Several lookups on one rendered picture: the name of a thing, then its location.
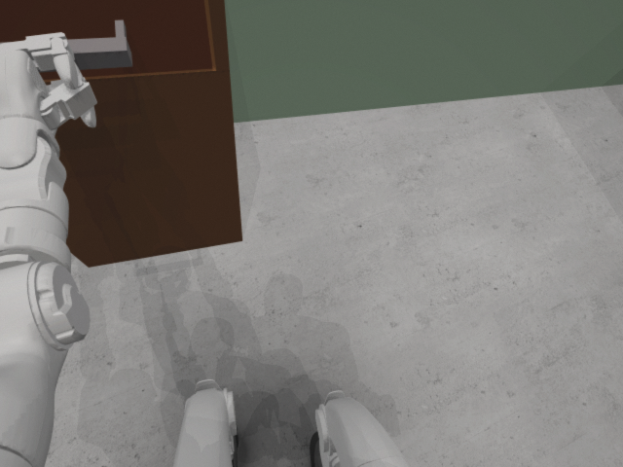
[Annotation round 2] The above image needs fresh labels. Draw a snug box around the robot thigh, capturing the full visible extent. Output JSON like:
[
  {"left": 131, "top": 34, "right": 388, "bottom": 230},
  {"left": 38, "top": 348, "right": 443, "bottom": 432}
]
[
  {"left": 173, "top": 387, "right": 237, "bottom": 467},
  {"left": 315, "top": 397, "right": 410, "bottom": 467}
]

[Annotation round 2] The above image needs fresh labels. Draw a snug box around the robot right thigh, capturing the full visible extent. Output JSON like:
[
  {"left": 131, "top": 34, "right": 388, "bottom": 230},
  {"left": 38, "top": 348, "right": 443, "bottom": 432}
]
[{"left": 315, "top": 397, "right": 410, "bottom": 467}]

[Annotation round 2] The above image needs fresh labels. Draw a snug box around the robot left thigh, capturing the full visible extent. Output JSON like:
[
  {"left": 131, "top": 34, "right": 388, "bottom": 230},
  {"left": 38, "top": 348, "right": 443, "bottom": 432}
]
[{"left": 173, "top": 387, "right": 237, "bottom": 467}]

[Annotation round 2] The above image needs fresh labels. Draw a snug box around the drawer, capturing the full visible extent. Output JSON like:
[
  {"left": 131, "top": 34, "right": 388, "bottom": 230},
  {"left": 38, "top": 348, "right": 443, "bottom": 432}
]
[{"left": 0, "top": 0, "right": 213, "bottom": 80}]

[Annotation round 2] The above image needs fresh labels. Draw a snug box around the robot left hand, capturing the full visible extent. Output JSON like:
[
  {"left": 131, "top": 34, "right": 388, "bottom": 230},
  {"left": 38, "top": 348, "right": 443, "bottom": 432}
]
[{"left": 0, "top": 32, "right": 97, "bottom": 136}]

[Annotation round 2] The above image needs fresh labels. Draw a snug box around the cabinet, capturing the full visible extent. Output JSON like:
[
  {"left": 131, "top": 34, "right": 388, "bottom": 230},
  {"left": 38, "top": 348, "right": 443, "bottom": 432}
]
[{"left": 44, "top": 0, "right": 242, "bottom": 268}]

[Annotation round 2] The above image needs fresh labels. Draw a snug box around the left robot upper arm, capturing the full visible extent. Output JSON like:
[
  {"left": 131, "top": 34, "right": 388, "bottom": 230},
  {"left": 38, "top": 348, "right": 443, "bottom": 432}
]
[{"left": 0, "top": 261, "right": 91, "bottom": 467}]

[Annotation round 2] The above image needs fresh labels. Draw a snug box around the left robot forearm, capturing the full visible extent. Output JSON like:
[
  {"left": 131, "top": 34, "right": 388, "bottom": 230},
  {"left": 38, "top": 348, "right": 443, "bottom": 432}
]
[{"left": 0, "top": 117, "right": 71, "bottom": 274}]

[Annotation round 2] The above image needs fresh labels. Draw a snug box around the handle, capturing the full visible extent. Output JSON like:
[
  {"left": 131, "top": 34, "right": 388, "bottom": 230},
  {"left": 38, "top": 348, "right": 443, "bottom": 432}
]
[{"left": 0, "top": 20, "right": 132, "bottom": 72}]

